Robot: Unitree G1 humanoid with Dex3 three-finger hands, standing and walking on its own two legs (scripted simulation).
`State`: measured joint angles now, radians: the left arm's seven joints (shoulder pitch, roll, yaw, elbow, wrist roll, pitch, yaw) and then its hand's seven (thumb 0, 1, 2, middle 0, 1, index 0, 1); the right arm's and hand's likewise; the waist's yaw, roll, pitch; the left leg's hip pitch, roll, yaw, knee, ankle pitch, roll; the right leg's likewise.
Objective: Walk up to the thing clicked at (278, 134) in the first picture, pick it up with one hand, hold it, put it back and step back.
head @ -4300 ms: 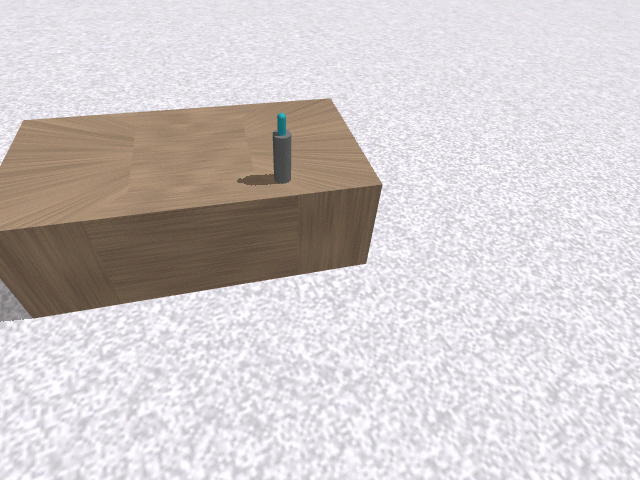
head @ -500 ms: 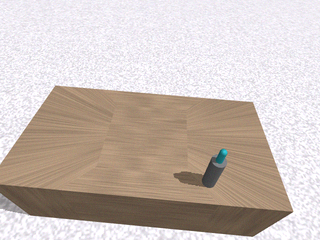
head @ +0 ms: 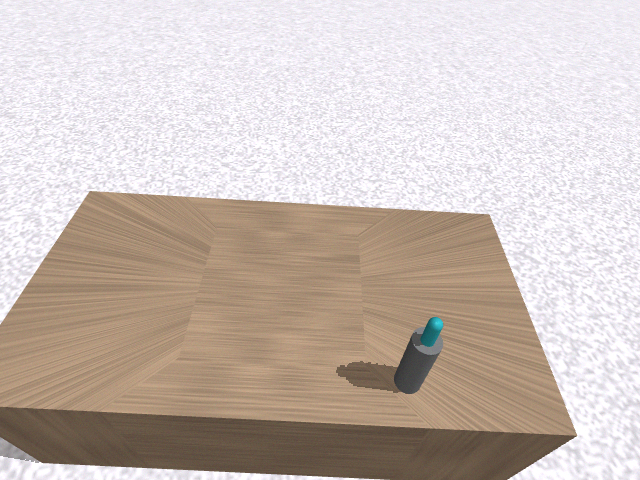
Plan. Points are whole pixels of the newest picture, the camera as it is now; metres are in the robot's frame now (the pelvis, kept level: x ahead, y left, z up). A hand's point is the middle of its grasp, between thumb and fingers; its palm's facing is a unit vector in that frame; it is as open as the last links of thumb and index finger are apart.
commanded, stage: walk up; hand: right
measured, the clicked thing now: (420, 354) +0.44 -0.22 -0.24
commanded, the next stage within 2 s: stand in 0.82 s
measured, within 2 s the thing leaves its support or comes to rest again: neither
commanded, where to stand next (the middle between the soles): +0.03 +0.00 m, yaw -1 degrees
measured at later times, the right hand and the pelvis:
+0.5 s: hand out of the picture +0.07 -0.25 -0.16, palm faces +0.01 +0.95 -0.32, open 7.4 cm; pelvis +0.00 +0.00 +0.00, yaw +0 degrees
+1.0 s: hand out of the picture +0.09 -0.25 -0.15, palm faces -0.01 +0.94 -0.34, open 7.4 cm; pelvis +0.01 +0.00 +0.00, yaw +0 degrees
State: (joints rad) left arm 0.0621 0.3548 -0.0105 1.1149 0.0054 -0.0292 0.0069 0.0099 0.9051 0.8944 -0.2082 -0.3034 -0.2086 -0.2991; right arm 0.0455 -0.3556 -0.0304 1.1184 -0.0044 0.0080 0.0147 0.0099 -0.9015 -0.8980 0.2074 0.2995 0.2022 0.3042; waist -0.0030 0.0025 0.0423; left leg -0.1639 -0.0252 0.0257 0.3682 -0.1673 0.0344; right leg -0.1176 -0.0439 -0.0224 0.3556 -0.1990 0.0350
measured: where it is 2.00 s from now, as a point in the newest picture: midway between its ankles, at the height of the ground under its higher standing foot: outside the picture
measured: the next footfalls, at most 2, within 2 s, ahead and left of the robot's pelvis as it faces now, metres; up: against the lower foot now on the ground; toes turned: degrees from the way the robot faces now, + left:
none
